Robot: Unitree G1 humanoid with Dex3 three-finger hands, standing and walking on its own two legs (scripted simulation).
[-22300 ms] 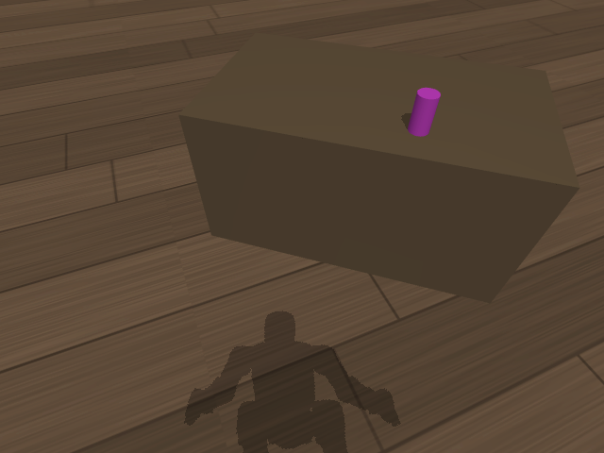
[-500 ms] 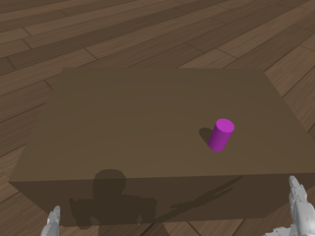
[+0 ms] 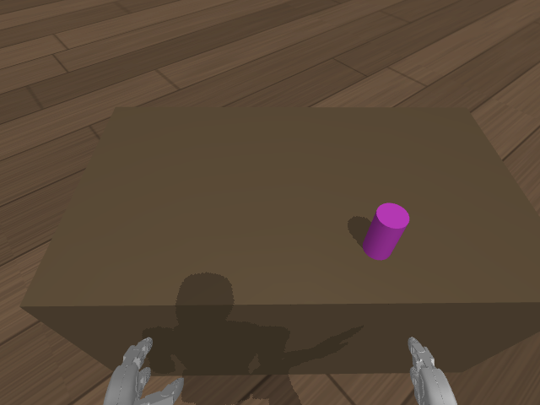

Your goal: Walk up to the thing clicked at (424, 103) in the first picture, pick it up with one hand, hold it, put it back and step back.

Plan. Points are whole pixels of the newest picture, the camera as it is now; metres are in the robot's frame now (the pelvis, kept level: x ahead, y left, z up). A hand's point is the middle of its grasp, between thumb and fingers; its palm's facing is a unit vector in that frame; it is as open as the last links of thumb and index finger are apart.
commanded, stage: home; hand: right
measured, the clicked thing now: (384, 232) +0.47 -0.24 -0.11
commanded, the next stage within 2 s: none
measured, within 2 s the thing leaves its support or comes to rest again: neither
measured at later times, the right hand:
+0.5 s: hand out of the picture +0.15 -0.19 -0.12, palm faces -0.05 +0.95 -0.30, open 17.5 cm
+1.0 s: hand out of the picture +0.05 -0.26 -0.14, palm faces -0.07 +0.92 -0.38, open 17.3 cm
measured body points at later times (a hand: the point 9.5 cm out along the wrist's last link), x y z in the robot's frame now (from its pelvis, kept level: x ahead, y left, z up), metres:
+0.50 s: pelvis +0.00 +0.00 +0.00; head +0.02 +0.01 +0.45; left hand +0.13 +0.26 -0.12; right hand +0.15 -0.24 -0.10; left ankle -0.05 +0.11 -0.74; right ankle +0.03 -0.12 -0.74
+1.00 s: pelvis +0.00 +0.00 +0.01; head -0.01 +0.01 +0.46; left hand +0.05 +0.30 -0.14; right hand +0.06 -0.31 -0.12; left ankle -0.05 +0.11 -0.74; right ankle +0.03 -0.12 -0.74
